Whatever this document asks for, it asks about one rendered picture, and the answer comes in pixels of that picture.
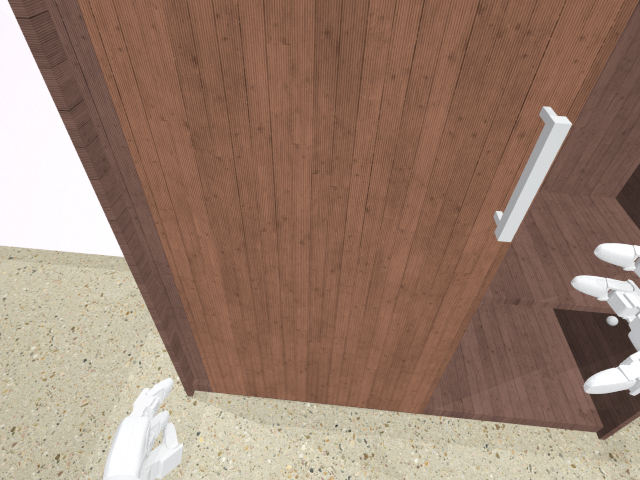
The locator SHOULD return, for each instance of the right robot hand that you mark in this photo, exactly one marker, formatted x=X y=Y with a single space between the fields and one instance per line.
x=624 y=299

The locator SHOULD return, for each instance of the wardrobe door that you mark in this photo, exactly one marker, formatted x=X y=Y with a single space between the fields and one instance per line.
x=71 y=28
x=323 y=174

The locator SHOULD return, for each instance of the handle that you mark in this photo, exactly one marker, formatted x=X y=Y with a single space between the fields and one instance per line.
x=541 y=158

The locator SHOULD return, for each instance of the left robot hand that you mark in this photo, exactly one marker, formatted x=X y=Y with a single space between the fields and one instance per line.
x=135 y=438

